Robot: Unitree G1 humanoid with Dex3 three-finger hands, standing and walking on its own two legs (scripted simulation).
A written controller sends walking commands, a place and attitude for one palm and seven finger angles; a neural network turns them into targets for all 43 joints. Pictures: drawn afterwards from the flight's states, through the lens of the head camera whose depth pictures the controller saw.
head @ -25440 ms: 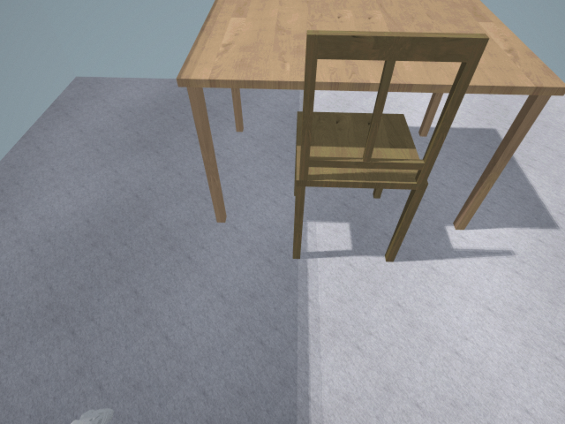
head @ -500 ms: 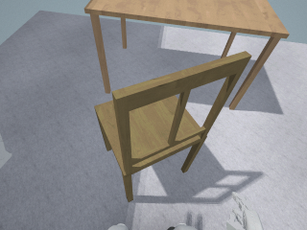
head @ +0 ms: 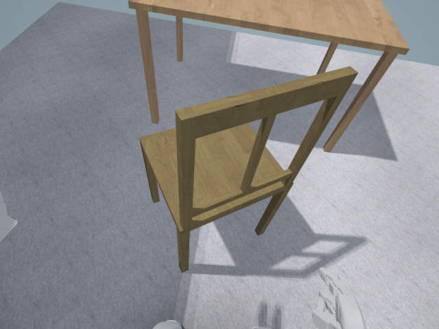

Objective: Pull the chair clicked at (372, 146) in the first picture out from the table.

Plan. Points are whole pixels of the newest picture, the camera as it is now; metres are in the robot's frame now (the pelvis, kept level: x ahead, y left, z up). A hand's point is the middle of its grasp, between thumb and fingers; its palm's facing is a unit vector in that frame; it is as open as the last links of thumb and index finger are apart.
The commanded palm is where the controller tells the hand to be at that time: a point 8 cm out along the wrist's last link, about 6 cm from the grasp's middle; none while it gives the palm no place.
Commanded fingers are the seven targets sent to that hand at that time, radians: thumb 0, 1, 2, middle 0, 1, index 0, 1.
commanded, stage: step back with the hand held close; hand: left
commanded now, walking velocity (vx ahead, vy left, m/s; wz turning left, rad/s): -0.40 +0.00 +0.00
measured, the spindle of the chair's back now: (255, 157) +0.52 -0.05 -0.06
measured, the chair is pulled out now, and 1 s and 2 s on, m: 0.59 0.59 0.59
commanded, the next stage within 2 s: stop stepping back and stand still in 0.08 s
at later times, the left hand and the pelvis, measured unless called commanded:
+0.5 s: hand out of the picture +0.10 +0.23 +0.15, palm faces +0.43 -0.77 -0.47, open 7.4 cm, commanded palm +0.03 +0.26 +0.18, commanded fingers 0.00 0.90 0.90 -0.20 -0.30 -0.20 -0.30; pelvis -0.10 -0.04 +0.00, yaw +1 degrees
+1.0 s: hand out of the picture +0.07 +0.24 +0.14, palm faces +0.47 -0.77 -0.43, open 7.4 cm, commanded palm none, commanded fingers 0.00 0.90 0.90 -0.20 -0.30 -0.20 -0.30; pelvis -0.13 -0.03 -0.01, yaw +2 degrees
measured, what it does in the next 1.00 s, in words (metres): walks backwards: right foot, then left foot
